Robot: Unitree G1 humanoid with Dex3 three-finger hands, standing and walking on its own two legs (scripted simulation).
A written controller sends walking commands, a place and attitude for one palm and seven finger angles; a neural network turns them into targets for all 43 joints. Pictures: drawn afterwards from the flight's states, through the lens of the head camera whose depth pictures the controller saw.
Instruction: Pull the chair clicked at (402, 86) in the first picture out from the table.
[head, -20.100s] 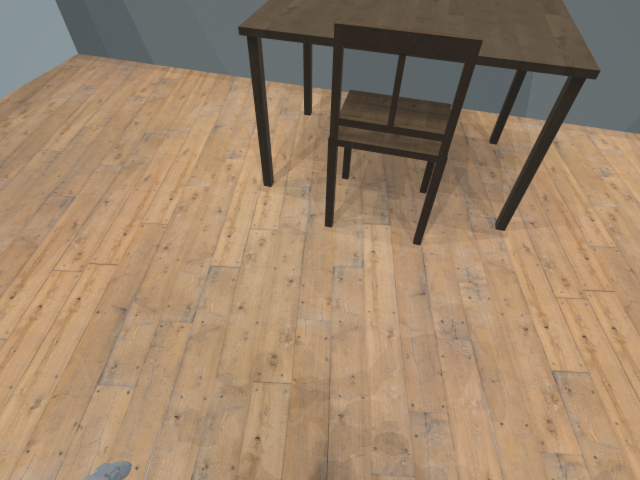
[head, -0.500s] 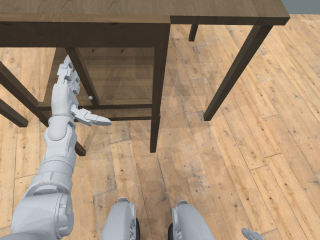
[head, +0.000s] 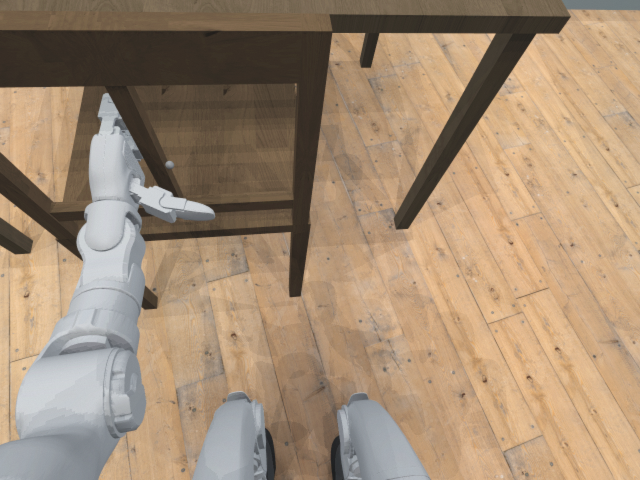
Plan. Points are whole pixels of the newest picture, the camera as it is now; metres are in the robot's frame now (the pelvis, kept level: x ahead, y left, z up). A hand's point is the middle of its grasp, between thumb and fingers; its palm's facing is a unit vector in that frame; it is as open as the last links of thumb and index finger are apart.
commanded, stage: push the fingers through the gap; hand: left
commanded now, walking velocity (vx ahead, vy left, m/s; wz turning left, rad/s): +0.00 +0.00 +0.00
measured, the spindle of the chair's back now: (152, 152) +0.52 +0.18 +0.02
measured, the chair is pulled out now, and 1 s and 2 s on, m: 0.00 0.00 0.03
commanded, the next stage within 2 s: hook a spindle and tug to test in 0.20 s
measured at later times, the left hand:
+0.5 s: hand (173, 169) +0.49 +0.15 +0.03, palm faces +0.05 -1.00 -0.03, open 16.5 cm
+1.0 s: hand (166, 164) +0.49 +0.16 +0.03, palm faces +0.05 -1.00 -0.02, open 9.0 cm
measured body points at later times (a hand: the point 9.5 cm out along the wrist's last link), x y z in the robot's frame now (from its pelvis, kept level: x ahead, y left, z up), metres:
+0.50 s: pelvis +0.00 -0.01 +0.00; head +0.15 +0.01 +0.43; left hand +0.48 +0.20 +0.04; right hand +0.05 -0.27 -0.12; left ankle +0.05 +0.09 -0.61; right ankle +0.01 -0.12 -0.61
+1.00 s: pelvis +0.01 -0.01 +0.00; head +0.16 +0.01 +0.43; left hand +0.48 +0.21 +0.04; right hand +0.05 -0.27 -0.12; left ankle +0.05 +0.09 -0.61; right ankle +0.01 -0.12 -0.61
